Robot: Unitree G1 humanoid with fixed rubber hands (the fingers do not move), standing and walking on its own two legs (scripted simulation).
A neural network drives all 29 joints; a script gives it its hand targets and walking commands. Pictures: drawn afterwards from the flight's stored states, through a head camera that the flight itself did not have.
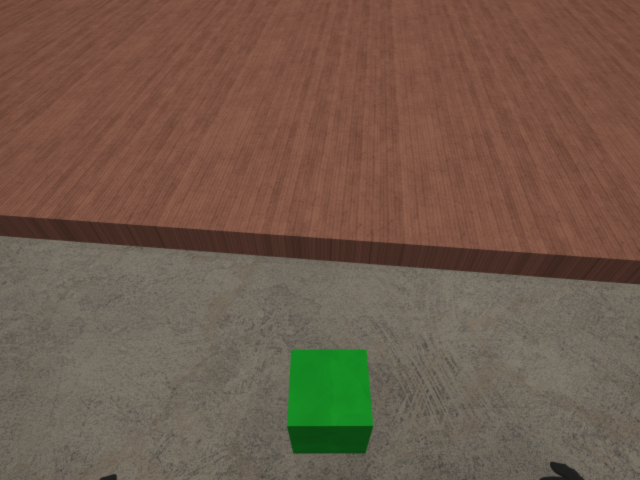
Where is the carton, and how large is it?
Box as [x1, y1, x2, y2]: [287, 349, 372, 453]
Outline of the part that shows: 366,349 291,350 287,427 293,453 365,452 372,428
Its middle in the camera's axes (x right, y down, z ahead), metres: +0.03 +0.47 +1.10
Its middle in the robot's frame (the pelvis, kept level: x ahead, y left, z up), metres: +0.45 -0.01 -0.66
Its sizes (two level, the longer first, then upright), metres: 0.210 0.200 0.250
